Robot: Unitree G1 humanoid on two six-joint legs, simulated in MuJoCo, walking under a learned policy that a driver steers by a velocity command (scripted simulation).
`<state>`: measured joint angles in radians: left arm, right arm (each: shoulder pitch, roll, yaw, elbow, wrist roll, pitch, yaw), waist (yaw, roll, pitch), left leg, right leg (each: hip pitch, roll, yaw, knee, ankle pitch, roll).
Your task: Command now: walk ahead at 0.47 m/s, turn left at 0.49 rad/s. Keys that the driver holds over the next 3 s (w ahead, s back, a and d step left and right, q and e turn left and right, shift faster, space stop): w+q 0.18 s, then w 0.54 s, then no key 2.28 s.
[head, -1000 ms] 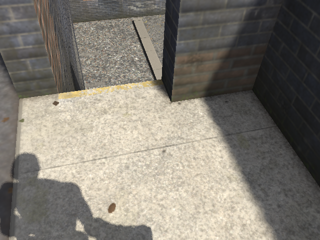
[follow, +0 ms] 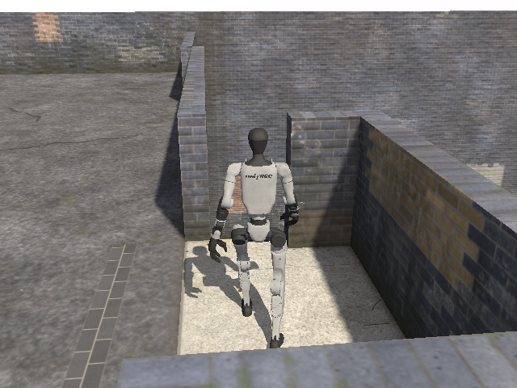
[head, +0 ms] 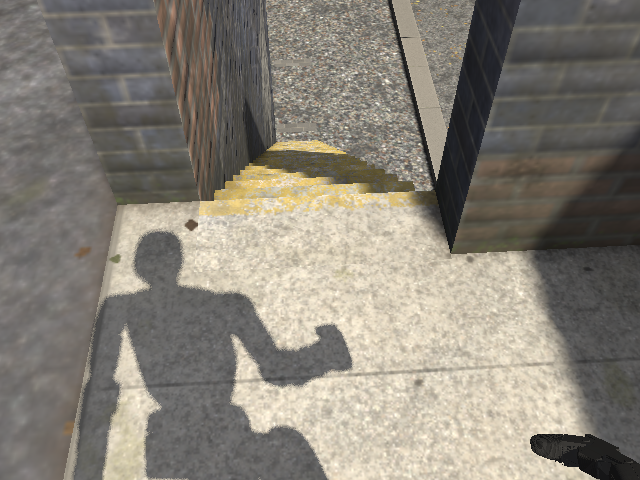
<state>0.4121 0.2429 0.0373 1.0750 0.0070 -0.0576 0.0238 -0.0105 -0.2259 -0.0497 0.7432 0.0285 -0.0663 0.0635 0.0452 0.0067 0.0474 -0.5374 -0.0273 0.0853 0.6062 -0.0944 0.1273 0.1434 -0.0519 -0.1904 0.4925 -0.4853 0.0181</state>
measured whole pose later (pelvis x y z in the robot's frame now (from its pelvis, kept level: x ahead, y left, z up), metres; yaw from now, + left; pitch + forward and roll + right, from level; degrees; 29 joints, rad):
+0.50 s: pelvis +0.29 +0.00 +0.02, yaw +11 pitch +3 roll +1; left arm 0.03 0.27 0.03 0.76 0.00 -0.13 -0.02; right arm 0.37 -0.28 -0.06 0.85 0.01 -0.06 -0.01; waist -0.09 -0.03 0.01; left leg -0.01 -0.10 -0.13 0.38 -0.40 0.07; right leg -0.50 -0.02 0.01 0.46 -0.02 -0.03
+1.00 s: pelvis +0.55 +0.06 +0.02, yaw +13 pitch +3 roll -2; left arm 0.32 0.27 0.06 0.85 0.06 -0.11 -0.08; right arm 0.07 -0.28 0.00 0.79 -0.02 -0.12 0.03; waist 0.06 0.04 -0.02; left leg -0.51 0.03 0.03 0.49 -0.01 0.05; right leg -0.10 0.02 -0.03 0.51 -0.41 0.00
